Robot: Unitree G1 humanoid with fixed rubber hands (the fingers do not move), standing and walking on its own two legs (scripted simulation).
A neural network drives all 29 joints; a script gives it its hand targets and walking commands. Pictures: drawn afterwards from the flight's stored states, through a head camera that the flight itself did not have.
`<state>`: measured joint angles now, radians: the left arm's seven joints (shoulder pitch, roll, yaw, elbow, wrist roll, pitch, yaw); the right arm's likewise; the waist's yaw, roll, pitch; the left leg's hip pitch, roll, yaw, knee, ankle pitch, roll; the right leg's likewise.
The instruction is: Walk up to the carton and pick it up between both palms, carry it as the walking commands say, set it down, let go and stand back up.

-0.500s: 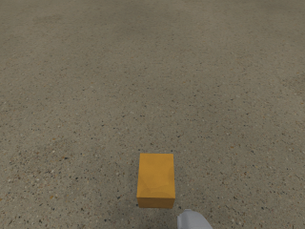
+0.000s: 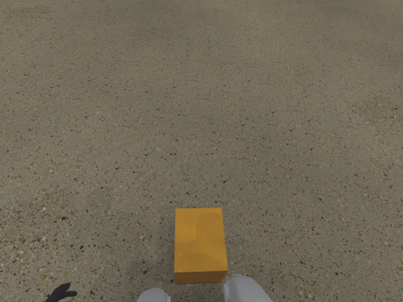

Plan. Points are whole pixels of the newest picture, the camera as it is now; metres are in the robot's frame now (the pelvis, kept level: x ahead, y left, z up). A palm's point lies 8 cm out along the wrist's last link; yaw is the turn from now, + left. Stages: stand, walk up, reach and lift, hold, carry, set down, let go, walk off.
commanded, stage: walk up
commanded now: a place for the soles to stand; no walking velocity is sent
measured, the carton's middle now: (198, 245) +0.42 -0.01 -0.61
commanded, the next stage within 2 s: none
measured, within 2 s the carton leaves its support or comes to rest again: neither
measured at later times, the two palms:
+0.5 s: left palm out of the picture +0.11 +0.25 -0.10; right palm out of the picture +0.09 -0.36 -0.09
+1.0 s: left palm out of the picture +0.12 +0.27 -0.08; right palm out of the picture +0.04 -0.35 -0.06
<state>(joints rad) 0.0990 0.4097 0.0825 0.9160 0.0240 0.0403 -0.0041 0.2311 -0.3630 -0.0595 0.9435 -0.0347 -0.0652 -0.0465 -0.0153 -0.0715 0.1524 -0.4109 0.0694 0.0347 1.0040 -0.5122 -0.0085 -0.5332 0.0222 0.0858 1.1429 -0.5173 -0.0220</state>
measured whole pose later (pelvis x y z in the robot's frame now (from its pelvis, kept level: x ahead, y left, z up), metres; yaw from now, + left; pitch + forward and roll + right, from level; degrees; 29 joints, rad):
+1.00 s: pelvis +0.00 -0.03 +0.04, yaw -1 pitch -2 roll +0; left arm 0.05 0.37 0.07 1.02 0.02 0.03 -0.03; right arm 0.17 -0.37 -0.02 1.10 -0.02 -0.06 -0.03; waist -0.01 -0.05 0.08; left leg -0.31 0.09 0.02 0.70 -0.34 -0.06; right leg -0.35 -0.04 -0.01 0.70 -0.31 0.02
